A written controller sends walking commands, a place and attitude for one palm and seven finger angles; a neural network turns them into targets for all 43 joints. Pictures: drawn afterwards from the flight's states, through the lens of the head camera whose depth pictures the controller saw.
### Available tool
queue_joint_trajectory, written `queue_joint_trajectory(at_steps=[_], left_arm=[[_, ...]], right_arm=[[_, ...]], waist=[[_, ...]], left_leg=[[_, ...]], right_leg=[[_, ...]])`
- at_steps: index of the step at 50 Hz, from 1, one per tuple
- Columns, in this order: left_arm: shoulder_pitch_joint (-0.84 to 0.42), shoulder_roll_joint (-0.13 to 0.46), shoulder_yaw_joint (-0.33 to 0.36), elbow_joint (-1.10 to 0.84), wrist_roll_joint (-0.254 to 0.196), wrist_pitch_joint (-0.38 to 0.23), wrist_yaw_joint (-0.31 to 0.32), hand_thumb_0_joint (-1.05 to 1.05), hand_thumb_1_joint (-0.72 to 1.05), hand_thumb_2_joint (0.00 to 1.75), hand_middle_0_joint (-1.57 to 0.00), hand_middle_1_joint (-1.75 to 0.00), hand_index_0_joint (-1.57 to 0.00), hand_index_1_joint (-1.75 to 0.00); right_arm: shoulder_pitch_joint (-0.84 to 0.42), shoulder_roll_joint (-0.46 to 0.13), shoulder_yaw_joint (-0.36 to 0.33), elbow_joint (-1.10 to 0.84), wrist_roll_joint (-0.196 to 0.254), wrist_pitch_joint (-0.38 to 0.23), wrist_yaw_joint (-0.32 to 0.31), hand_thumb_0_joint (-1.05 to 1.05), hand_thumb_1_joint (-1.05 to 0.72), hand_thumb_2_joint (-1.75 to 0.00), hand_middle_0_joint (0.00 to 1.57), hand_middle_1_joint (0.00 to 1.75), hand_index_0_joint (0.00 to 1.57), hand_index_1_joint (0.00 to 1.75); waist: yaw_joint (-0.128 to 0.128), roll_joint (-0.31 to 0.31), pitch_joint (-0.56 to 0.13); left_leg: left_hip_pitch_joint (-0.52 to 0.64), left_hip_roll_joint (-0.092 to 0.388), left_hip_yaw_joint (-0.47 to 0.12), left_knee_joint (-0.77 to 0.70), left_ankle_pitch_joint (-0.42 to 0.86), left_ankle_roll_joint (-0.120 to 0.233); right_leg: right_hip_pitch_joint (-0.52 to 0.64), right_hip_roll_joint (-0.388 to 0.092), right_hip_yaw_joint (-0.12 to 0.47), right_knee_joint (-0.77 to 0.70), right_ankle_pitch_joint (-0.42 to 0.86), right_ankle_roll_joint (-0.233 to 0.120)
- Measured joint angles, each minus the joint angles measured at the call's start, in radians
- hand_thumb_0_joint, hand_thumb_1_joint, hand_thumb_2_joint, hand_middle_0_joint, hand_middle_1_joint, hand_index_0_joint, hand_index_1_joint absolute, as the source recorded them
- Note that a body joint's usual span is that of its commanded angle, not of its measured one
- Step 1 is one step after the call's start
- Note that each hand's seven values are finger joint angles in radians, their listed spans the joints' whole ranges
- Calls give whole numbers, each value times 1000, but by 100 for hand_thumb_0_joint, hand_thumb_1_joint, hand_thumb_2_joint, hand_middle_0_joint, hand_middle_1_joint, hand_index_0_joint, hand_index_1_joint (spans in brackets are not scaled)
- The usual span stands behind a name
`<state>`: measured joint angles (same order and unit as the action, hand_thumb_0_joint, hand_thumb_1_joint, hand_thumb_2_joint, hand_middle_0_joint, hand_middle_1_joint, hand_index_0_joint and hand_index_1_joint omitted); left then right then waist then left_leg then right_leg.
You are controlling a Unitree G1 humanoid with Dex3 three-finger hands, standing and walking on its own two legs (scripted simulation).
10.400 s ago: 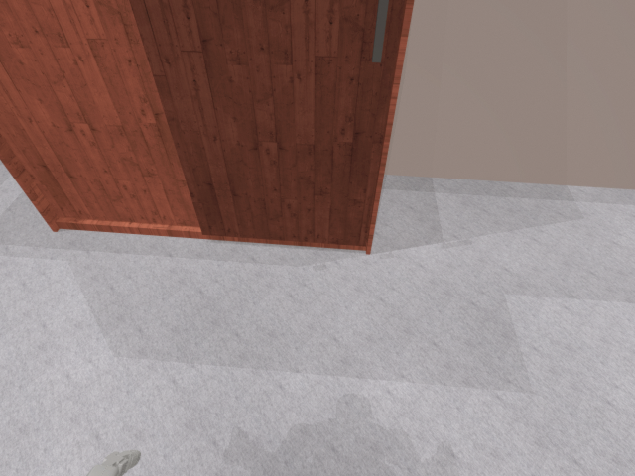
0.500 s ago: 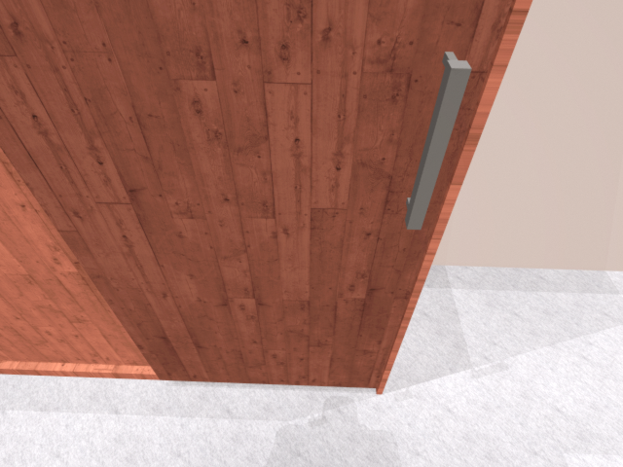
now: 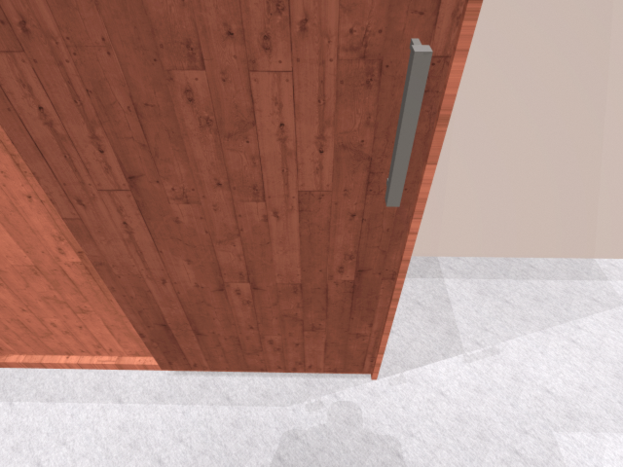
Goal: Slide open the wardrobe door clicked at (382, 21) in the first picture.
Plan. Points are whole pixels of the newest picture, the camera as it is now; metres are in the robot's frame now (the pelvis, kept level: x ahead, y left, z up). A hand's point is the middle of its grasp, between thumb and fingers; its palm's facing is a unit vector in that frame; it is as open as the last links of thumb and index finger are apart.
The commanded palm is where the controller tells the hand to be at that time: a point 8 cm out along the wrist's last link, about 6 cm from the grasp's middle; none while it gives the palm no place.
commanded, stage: come to a stop and stand still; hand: right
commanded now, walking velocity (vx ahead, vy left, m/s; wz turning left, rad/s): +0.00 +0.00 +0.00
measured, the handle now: (402, 130) +0.54 -0.10 +0.18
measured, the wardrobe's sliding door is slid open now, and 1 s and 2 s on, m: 0.00 0.00 0.00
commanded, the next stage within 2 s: look again from close up in 0.34 s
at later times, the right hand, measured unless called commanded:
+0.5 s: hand out of the picture -0.05 -0.21 -0.18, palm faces +0.03 +0.97 -0.22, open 7.3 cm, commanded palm none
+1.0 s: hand out of the picture -0.02 -0.27 -0.19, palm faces +0.04 +0.97 -0.25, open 7.4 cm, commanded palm none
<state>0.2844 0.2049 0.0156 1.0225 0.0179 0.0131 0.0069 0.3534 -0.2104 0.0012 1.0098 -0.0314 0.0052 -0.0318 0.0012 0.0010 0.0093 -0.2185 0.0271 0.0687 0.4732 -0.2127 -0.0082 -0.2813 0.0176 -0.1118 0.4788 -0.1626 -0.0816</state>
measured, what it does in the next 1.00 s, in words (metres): lifts its right foot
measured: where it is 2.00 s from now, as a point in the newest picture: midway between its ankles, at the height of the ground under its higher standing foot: outside the picture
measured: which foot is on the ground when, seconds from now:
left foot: down 0.00-0.88, up 0.90-1.00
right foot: down 0.00-1.00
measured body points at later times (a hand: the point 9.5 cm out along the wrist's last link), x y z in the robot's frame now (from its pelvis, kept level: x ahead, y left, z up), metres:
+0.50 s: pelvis -0.02 -0.02 +0.00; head -0.03 -0.03 +0.45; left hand +0.01 +0.23 -0.14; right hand -0.05 -0.26 -0.16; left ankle +0.03 +0.13 -0.73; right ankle +0.07 -0.06 -0.73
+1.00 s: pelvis -0.06 -0.05 -0.01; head -0.07 -0.07 +0.44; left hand -0.06 +0.23 -0.14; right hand -0.02 -0.32 -0.17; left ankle -0.01 +0.12 -0.70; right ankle +0.01 -0.09 -0.74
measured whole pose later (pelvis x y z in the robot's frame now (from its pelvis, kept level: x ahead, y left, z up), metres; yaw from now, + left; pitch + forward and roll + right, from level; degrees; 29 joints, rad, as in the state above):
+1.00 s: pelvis -0.06 -0.05 -0.01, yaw -1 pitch -5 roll +2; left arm 0.29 0.25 0.04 1.07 0.02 0.02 0.02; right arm 0.22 -0.26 -0.06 1.04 -0.03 0.05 -0.02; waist 0.01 0.02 0.07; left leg -0.39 0.02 -0.05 0.84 -0.36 0.00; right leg -0.29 0.05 -0.08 0.57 -0.21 -0.11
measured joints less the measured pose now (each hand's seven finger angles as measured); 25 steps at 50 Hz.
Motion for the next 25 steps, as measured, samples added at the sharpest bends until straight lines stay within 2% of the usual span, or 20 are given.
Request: queue_joint_trajectory(at_steps=[9,25], left_arm=[[16,5,8,33,-3,9,2,1,90,90,-20,-30,-20,-30],[-38,5,15,53,-7,5,2,1,90,90,-20,-30,-20,-30]], right_arm=[[34,1,-6,28,-4,2,1,0,-91,-89,20,30,20,30],[22,8,-8,55,-5,-1,1,0,-91,-89,20,30,20,30]], waist=[[-4,-3,11],[-10,-8,16]], left_leg=[[-14,9,-9,-6,-9,0],[-13,12,-33,-10,-25,0]], right_leg=[[-4,15,-2,-31,20,-8],[7,32,-6,-63,38,-16]])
